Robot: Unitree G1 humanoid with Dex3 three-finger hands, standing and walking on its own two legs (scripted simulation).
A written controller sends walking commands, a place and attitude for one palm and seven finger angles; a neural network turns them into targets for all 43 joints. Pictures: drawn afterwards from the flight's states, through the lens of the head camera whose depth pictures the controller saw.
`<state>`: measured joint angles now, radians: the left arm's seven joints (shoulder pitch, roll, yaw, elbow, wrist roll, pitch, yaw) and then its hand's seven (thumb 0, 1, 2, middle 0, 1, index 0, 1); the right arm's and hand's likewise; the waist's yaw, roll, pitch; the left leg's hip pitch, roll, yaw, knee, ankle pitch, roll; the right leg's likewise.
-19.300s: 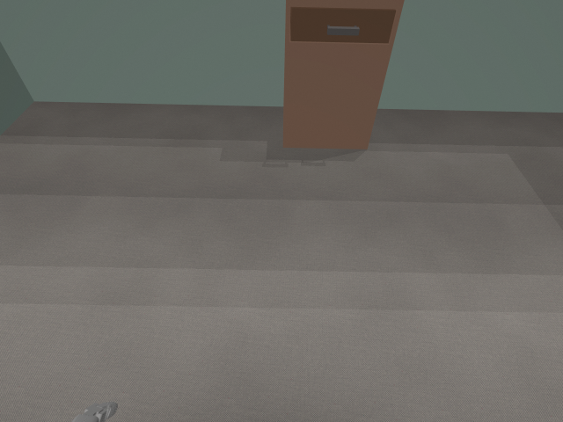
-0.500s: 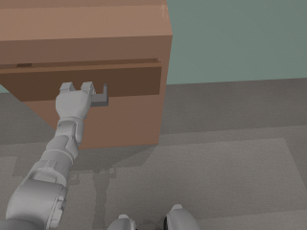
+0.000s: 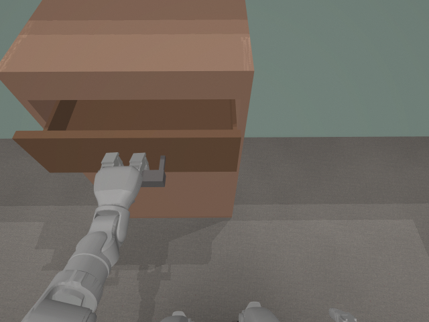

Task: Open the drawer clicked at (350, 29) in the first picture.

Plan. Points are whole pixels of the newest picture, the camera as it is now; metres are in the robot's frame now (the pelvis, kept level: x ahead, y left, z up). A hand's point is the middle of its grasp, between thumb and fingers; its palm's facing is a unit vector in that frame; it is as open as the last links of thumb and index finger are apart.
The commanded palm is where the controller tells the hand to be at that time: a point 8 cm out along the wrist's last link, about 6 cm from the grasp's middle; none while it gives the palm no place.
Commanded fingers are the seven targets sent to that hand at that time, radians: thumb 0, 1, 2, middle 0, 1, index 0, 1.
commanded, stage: pull the drawer open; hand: left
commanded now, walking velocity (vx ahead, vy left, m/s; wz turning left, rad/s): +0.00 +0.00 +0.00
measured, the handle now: (133, 169) +0.43 +0.18 -0.03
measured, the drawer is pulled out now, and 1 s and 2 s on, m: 0.10 0.21 0.30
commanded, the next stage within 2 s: none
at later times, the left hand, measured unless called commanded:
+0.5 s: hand (124, 217) +0.33 +0.19 -0.05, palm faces -0.02 -0.04 -1.00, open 5.9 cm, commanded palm +0.29 +0.20 +0.00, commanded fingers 0.00 0.90 0.90 -0.40 -1.35 -0.40 -1.35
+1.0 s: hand (119, 245) +0.27 +0.19 -0.05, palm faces -0.02 -0.06 -1.00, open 5.9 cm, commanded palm +0.23 +0.20 +0.00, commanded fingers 0.00 0.90 0.90 -0.40 -1.35 -0.40 -1.35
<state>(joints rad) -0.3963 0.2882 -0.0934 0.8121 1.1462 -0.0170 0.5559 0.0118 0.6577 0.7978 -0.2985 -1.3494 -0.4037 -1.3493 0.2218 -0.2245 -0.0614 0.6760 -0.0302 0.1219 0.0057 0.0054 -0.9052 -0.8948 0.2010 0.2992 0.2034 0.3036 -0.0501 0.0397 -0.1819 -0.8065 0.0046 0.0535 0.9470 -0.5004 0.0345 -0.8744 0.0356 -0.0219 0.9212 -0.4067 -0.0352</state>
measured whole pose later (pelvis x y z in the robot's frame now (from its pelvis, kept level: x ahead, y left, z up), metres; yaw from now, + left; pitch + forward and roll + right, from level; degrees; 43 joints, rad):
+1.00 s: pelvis -0.01 -0.01 +0.00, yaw +0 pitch +16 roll +1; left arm 0.04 0.26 -0.14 0.44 1.14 0.02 0.58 0.02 0.65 0.80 -0.28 -1.35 -0.41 -1.35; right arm 0.16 -0.23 -0.05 0.63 -0.02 0.07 0.00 0.01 -0.90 -0.90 0.20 0.30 0.20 0.30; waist -0.01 0.03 -0.17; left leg -0.73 0.00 0.06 0.95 -0.50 0.02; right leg -0.81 0.04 -0.01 0.95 -0.42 -0.05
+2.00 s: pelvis -0.01 -0.02 -0.02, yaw -1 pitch +16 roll +2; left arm 0.48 0.28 -0.07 0.06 1.13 -0.05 0.57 0.04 0.64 0.72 -0.27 -1.35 -0.41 -1.35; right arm 0.11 -0.21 0.00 0.54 -0.06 0.06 0.04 0.01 -0.90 -0.90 0.20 0.30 0.20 0.30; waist 0.02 0.01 -0.18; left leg -0.77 0.01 0.08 1.06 -0.56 0.01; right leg -0.88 0.05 0.00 1.09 -0.48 -0.07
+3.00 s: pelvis -0.03 -0.03 -0.02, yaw +1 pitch +15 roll +2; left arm 0.35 0.28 -0.09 0.16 1.12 -0.04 0.61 0.00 -0.47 0.31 -0.31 -1.21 -0.32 -1.20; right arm 0.12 -0.23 -0.03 0.60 -0.04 0.06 -0.02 0.01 -0.90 -0.90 0.20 0.30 0.20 0.30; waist 0.03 0.03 -0.17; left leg -0.81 0.00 0.05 1.05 -0.51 0.00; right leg -0.90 0.03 -0.03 1.07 -0.44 -0.07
